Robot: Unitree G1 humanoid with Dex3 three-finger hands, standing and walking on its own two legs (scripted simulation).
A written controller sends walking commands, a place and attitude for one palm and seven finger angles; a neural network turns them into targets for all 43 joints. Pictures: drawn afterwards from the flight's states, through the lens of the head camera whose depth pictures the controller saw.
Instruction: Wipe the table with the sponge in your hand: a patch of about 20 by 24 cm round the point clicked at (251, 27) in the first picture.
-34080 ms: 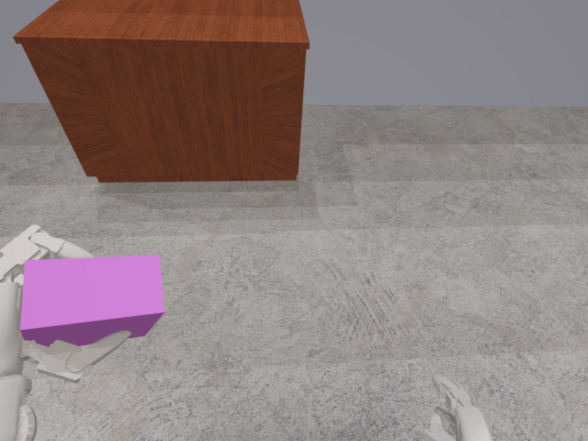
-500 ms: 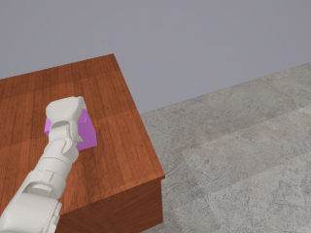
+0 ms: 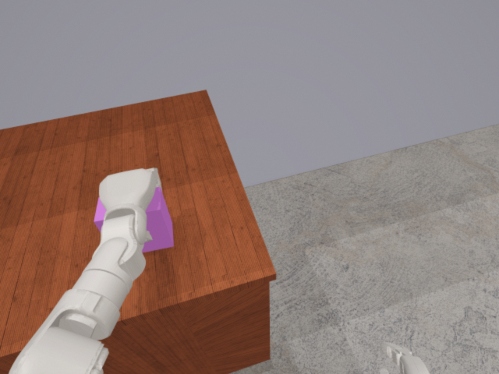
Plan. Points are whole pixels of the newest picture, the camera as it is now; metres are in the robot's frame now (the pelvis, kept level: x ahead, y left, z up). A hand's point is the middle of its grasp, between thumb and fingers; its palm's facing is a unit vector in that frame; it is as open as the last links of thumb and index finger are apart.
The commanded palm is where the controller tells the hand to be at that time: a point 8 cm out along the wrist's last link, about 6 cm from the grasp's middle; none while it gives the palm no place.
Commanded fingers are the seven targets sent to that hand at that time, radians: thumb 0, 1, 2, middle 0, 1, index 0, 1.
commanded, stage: wipe back along the middle lane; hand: left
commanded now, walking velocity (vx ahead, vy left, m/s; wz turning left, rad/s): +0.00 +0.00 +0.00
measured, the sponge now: (140, 228) +0.37 +0.24 +0.01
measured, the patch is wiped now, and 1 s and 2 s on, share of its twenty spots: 0.55 0.60 0.75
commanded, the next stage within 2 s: slide across to the third lane in 0.82 s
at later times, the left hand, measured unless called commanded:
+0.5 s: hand (140, 228) +0.34 +0.21 +0.06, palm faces +0.00 -0.06 -1.00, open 10.2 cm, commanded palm +0.29 +0.21 +0.10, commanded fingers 0.00 0.10 1.30 -1.20 -1.60 -1.20 -1.60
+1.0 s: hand (140, 261) +0.28 +0.19 +0.06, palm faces +0.02 -0.09 -1.00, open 10.2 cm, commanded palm +0.25 +0.18 +0.11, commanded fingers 0.00 0.10 1.30 -1.20 -1.60 -1.20 -1.60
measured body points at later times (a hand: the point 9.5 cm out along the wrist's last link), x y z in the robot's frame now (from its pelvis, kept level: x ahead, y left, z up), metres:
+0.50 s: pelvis +0.00 +0.00 +0.00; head -0.01 -0.03 +0.45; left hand +0.33 +0.21 +0.11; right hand +0.19 -0.24 -0.11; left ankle +0.00 +0.11 -0.74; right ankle -0.05 -0.09 -0.74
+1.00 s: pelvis -0.01 +0.00 +0.00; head -0.04 -0.05 +0.45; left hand +0.27 +0.20 +0.11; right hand +0.21 -0.22 -0.09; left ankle +0.00 +0.11 -0.74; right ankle -0.05 -0.09 -0.74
